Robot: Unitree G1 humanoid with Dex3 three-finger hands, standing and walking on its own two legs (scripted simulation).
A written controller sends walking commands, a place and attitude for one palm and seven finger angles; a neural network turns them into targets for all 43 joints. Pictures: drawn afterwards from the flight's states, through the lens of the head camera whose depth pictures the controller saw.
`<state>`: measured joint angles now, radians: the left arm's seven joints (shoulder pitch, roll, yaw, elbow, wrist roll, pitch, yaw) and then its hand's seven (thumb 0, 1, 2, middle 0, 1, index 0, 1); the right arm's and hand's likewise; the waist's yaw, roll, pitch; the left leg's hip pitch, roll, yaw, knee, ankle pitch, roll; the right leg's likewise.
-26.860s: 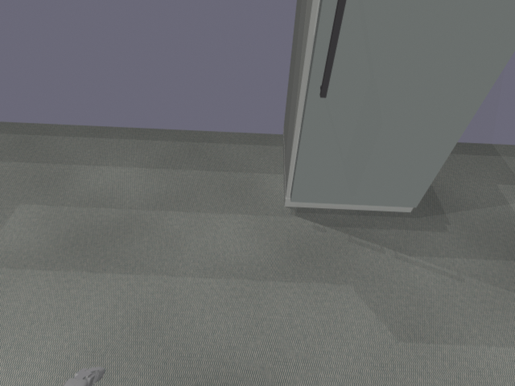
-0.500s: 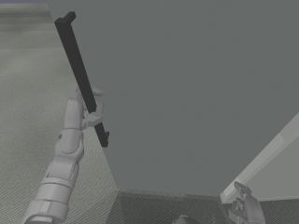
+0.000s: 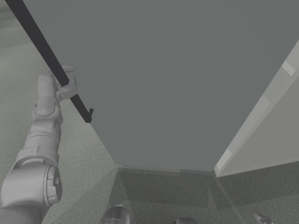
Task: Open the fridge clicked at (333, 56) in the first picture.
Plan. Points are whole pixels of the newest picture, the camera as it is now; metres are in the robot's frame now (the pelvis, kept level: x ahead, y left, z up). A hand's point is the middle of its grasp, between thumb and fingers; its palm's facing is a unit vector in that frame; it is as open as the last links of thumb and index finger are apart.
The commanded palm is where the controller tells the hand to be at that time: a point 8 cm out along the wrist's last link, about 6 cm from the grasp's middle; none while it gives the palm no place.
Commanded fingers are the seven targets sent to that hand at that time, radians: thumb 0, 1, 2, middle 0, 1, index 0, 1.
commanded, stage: stop walking and hold the door back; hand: left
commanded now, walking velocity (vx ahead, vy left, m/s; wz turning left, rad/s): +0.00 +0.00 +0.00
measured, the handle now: (65, 74) +0.49 +0.22 +0.13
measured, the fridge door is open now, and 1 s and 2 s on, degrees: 75 75 72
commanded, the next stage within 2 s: loosen the grip on the handle in 1.08 s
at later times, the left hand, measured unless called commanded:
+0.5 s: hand (68, 95) +0.43 +0.20 +0.11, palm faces +0.08 -0.97 -0.22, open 5.6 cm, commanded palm +0.41 +0.27 +0.10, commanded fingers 0.00 0.90 0.90 -0.45 -1.40 -0.45 -1.40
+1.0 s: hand (71, 93) +0.44 +0.20 +0.11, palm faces +0.09 -0.98 -0.20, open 5.3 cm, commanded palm +0.41 +0.26 +0.10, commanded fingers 0.00 0.90 0.90 -0.45 -1.40 -0.45 -1.40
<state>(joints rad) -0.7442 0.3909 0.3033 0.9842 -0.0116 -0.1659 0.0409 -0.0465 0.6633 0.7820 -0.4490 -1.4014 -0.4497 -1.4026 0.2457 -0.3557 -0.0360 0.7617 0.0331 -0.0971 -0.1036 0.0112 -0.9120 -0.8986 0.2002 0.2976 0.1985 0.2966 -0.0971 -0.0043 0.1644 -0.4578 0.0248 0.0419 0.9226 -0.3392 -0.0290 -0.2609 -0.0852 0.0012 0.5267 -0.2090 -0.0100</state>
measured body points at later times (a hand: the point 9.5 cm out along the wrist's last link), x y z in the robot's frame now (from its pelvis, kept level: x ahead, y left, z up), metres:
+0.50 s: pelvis +0.03 +0.05 -0.01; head +0.06 +0.05 +0.44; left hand +0.42 +0.25 +0.12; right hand +0.16 -0.18 -0.12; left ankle +0.05 +0.16 -0.74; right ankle +0.04 -0.09 -0.74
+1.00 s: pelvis +0.00 +0.05 -0.01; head +0.02 +0.05 +0.44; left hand +0.43 +0.25 +0.12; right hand +0.07 -0.23 -0.12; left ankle +0.05 +0.16 -0.74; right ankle +0.04 -0.09 -0.74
